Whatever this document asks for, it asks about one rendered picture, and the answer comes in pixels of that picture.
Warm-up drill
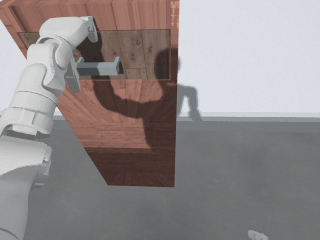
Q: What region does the cabinet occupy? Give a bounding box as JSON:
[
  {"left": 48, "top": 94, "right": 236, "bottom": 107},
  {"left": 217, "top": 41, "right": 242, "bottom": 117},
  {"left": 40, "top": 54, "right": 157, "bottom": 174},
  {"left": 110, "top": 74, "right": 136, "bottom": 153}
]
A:
[{"left": 0, "top": 0, "right": 180, "bottom": 188}]

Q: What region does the robot right hand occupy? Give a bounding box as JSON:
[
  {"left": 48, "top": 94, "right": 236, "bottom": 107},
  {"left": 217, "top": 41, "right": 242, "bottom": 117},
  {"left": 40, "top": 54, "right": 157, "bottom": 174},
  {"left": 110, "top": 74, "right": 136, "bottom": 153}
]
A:
[{"left": 248, "top": 230, "right": 269, "bottom": 240}]

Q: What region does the drawer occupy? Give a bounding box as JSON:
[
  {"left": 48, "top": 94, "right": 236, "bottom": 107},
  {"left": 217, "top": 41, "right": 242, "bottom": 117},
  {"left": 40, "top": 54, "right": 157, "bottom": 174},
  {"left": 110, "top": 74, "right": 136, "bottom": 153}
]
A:
[{"left": 19, "top": 29, "right": 171, "bottom": 80}]

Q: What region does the left robot forearm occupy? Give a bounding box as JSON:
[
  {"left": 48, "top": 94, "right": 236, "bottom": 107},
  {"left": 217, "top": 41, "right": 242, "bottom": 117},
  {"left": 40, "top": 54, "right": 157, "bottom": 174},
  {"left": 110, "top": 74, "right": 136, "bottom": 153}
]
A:
[{"left": 0, "top": 34, "right": 73, "bottom": 141}]

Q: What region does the left robot upper arm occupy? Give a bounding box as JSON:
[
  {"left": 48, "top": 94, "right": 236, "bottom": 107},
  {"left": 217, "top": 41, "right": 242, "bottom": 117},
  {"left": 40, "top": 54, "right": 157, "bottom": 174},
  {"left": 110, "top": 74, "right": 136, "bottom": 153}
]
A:
[{"left": 0, "top": 135, "right": 52, "bottom": 240}]

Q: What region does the handle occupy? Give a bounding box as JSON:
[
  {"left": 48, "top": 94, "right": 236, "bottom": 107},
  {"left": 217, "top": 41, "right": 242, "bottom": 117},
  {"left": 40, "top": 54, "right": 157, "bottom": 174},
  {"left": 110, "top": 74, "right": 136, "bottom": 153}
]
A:
[{"left": 75, "top": 56, "right": 120, "bottom": 76}]

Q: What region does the robot left hand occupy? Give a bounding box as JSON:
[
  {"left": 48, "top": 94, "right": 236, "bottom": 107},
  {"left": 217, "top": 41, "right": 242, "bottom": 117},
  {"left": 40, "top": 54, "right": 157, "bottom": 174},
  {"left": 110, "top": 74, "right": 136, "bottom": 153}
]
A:
[{"left": 39, "top": 16, "right": 98, "bottom": 93}]

